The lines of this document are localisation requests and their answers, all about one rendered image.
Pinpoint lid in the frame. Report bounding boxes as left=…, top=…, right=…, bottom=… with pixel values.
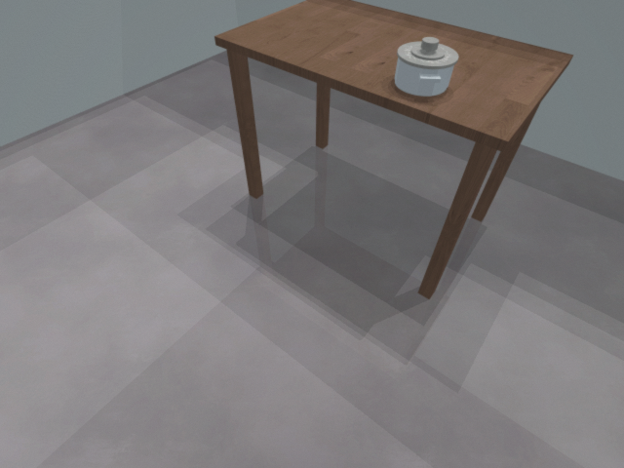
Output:
left=397, top=42, right=459, bottom=69

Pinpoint table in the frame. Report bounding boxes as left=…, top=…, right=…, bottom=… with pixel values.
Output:
left=214, top=0, right=573, bottom=299

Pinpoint pot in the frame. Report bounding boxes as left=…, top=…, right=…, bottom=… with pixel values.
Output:
left=395, top=58, right=453, bottom=97

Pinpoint knob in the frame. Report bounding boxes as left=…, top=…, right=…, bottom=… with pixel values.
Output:
left=421, top=37, right=439, bottom=51

